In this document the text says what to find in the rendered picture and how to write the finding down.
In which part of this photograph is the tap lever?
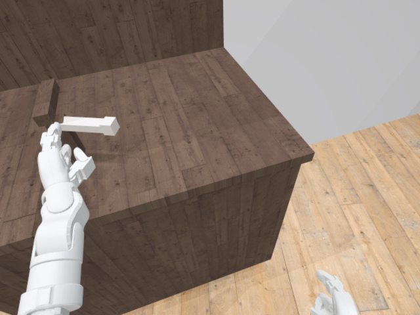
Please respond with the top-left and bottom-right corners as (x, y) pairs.
(60, 116), (120, 136)

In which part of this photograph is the robot left hand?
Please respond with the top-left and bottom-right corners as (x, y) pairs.
(37, 122), (96, 190)

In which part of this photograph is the counter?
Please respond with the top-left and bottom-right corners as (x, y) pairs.
(0, 0), (315, 315)

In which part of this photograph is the robot right hand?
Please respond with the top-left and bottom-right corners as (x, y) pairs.
(310, 270), (359, 315)

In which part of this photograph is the left robot forearm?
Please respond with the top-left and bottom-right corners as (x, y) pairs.
(18, 182), (89, 315)

